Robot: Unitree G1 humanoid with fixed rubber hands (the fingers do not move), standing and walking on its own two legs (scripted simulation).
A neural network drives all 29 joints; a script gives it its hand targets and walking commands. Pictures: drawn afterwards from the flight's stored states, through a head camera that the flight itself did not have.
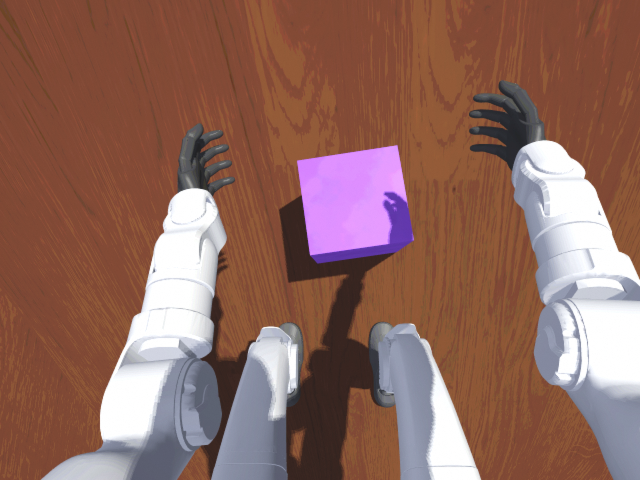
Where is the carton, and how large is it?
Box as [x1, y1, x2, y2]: [297, 145, 413, 263]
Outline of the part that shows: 396,145 297,161 310,255 317,263 394,252 413,240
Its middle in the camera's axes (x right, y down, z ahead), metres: +0.08 -0.06 +0.91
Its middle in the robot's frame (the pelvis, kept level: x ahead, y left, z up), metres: +0.49 -0.03 -0.53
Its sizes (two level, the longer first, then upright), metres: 0.210 0.200 0.250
